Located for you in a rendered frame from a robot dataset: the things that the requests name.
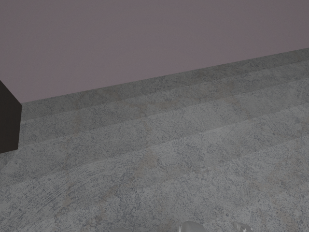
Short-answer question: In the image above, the cupboard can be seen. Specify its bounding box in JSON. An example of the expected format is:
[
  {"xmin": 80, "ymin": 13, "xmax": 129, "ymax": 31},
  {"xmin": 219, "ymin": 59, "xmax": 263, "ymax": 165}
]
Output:
[{"xmin": 0, "ymin": 80, "xmax": 22, "ymax": 154}]

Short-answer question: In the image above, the right robot hand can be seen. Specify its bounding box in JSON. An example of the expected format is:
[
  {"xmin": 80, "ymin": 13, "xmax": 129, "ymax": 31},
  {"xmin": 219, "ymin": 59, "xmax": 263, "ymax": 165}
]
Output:
[{"xmin": 233, "ymin": 221, "xmax": 254, "ymax": 232}]

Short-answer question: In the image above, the right robot thigh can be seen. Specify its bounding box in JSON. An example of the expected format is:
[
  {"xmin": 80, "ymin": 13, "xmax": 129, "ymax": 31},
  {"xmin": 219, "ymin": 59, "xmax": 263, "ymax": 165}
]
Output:
[{"xmin": 177, "ymin": 221, "xmax": 207, "ymax": 232}]

